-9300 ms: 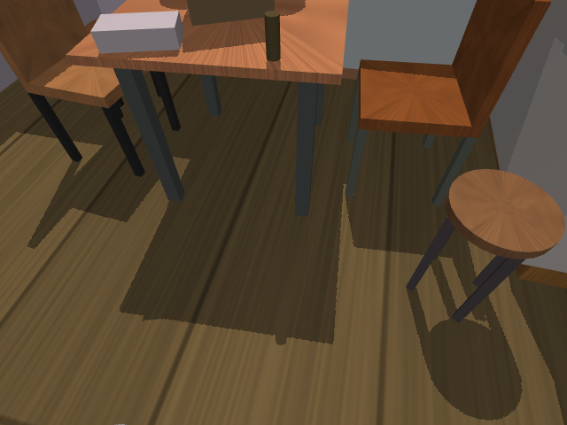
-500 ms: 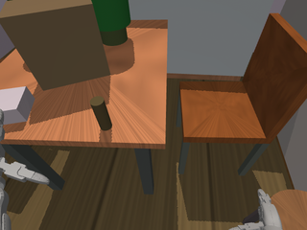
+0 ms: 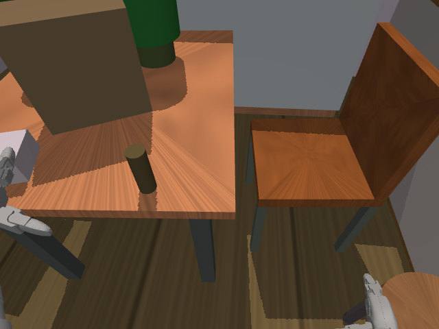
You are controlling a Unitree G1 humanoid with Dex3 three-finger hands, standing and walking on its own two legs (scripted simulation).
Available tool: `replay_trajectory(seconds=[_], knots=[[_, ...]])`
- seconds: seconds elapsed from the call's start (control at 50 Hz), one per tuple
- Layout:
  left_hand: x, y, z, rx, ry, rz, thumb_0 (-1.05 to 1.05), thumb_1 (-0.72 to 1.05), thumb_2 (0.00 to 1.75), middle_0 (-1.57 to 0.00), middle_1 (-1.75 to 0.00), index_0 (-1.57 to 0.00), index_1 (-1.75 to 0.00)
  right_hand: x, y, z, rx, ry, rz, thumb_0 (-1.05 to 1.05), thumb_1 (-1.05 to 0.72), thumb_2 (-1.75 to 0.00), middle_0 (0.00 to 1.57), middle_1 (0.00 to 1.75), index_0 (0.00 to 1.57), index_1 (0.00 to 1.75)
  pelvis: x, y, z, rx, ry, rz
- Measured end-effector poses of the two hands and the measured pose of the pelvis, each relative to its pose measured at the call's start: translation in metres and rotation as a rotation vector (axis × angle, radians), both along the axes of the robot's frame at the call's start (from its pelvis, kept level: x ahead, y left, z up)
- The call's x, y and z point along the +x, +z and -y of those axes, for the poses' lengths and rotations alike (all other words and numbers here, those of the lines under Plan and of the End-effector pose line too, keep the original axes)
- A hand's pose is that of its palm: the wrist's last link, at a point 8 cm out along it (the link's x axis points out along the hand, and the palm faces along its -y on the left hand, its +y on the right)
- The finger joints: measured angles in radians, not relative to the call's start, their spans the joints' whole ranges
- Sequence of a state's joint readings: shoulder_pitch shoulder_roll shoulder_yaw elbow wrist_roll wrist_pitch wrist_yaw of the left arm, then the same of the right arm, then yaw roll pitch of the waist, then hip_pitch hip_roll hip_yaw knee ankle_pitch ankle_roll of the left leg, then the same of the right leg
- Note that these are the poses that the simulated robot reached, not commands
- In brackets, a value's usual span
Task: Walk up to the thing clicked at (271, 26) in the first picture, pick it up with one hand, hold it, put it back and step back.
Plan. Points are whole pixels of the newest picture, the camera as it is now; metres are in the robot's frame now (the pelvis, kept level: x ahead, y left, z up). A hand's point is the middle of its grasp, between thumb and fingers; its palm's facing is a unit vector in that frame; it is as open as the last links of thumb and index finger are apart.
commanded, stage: go down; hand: left
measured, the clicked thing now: (141, 170) +0.40 +0.20 +0.04
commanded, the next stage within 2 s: none
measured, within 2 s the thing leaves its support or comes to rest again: neither
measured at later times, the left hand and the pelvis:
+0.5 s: hand (15, 168) +0.32 +0.36 +0.15, palm faces +0.17 -0.99 -0.02, open 17.5 cm; pelvis -0.01 +0.00 +0.00, yaw +0 degrees
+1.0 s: hand (10, 159) +0.33 +0.38 +0.15, palm faces +0.16 -0.99 +0.01, open 17.6 cm; pelvis +0.00 +0.01 +0.00, yaw +0 degrees
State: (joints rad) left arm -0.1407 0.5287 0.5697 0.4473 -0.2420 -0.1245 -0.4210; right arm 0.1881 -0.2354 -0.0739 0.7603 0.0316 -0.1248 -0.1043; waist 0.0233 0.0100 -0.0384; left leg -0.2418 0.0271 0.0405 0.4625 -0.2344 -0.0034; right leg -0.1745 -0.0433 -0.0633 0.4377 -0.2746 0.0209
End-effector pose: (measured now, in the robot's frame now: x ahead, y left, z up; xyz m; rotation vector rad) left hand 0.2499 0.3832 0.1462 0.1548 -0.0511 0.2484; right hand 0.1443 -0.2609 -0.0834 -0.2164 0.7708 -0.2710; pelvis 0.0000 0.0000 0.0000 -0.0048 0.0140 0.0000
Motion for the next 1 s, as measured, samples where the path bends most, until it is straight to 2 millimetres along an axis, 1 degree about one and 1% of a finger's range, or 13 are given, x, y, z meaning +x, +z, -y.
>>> replay_trajectory(seconds=[0.12, 0.3, 0.52, 0.66, 0.86, 1.0], knots=[[0.007, 0.003, -0.012, -0.040, -0.009, -0.007, -0.01, -0.49, 0.06, -0.05, -0.01, -0.04, -0.01, 0.003, 0.001, 0.001, -0.025, 0.010, 0.002, -0.01, 0.51, -0.06, 0.06, 0.05, 0.06, 0.05, -0.003, 0.000, 0.003, -0.002, 0.010, -0.011], [0.023, 0.011, -0.023, -0.094, -0.059, -0.039, -0.01, -0.52, 0.05, -0.05, -0.01, -0.04, -0.01, -0.004, -0.001, -0.002, -0.043, 0.013, 0.000, -0.01, 0.51, -0.06, 0.06, 0.05, 0.06, 0.05, -0.005, 0.000, 0.002, -0.003, 0.009, -0.031], [0.038, 0.004, -0.031, -0.143, -0.077, -0.058, -0.01, -0.53, 0.04, -0.05, -0.01, -0.04, -0.01, -0.009, 0.004, -0.003, -0.079, 0.013, 0.010, -0.01, 0.52, -0.06, 0.06, 0.05, 0.06, 0.05, -0.005, 0.000, -0.001, -0.007, 0.002, -0.056], [0.044, 0.004, -0.037, -0.157, -0.080, -0.063, -0.01, -0.55, 0.04, -0.05, -0.01, -0.04, -0.01, -0.007, 0.004, -0.004, -0.090, 0.004, 0.007, -0.01, 0.52, -0.06, 0.06, 0.05, 0.06, 0.05, -0.002, -0.001, -0.003, -0.011, 0.002, -0.069], [0.050, 0.007, -0.043, -0.173, -0.094, -0.073, -0.01, -0.57, 0.03, -0.05, -0.01, -0.05, -0.02, 0.003, 0.006, -0.011, -0.092, 0.008, 0.030, -0.01, 0.51, -0.06, 0.06, 0.05, 0.06, 0.05, 0.002, -0.001, -0.007, -0.013, 0.003, -0.081], [0.054, 0.006, -0.047, -0.177, -0.089, -0.078, -0.01, -0.57, 0.03, -0.05, -0.02, -0.05, -0.02, 0.001, 0.006, -0.012, -0.096, 0.015, 0.027, -0.01, 0.51, -0.06, 0.06, 0.05, 0.06, 0.05, 0.003, -0.002, -0.008, -0.015, 0.003, -0.087]])
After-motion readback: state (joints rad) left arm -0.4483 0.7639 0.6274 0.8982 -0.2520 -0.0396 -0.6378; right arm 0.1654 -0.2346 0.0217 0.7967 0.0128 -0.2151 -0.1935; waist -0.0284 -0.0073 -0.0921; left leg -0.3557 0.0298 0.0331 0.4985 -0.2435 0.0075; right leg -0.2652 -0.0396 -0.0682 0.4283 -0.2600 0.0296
